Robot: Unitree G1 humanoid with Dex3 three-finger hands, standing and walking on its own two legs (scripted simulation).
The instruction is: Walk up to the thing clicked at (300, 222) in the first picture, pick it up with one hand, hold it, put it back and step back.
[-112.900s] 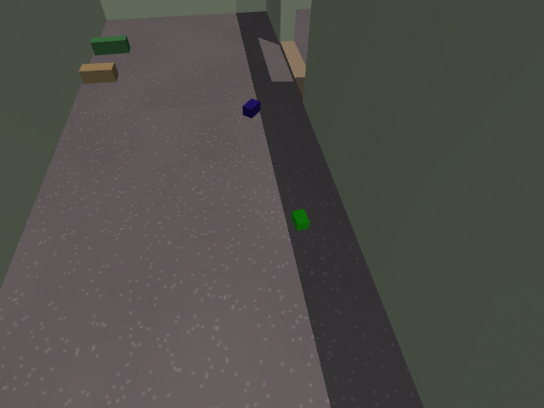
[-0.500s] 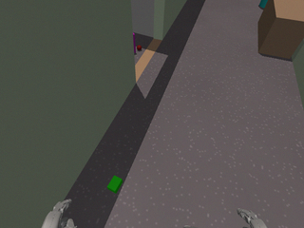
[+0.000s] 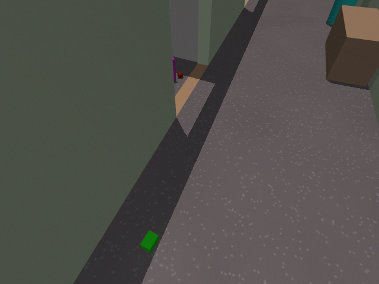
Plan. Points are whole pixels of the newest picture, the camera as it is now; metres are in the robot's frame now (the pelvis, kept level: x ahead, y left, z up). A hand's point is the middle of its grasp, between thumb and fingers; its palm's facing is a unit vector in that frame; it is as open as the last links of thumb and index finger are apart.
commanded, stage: stand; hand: left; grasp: from above
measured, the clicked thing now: (150, 241) +0.47 +0.23 -0.75
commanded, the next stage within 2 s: step back in 1.80 s
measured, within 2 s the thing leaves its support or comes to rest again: neither
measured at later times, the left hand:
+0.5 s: hand out of the picture +0.06 +0.23 -0.15, palm faces +0.03 -0.94 -0.34, open 7.4 cm
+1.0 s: hand out of the picture +0.08 +0.23 -0.15, palm faces +0.03 -0.94 -0.34, open 7.4 cm
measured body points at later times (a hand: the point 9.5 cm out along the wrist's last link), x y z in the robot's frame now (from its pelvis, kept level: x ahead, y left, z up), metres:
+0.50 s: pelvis +0.00 -0.01 +0.01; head +0.01 -0.02 +0.46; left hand +0.06 +0.28 -0.13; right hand +0.06 -0.30 -0.14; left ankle +0.00 +0.13 -0.74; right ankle +0.01 -0.14 -0.74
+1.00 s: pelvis +0.01 -0.02 +0.01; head +0.01 -0.02 +0.46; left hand +0.08 +0.28 -0.13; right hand +0.08 -0.31 -0.13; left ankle +0.00 +0.13 -0.74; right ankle +0.01 -0.14 -0.74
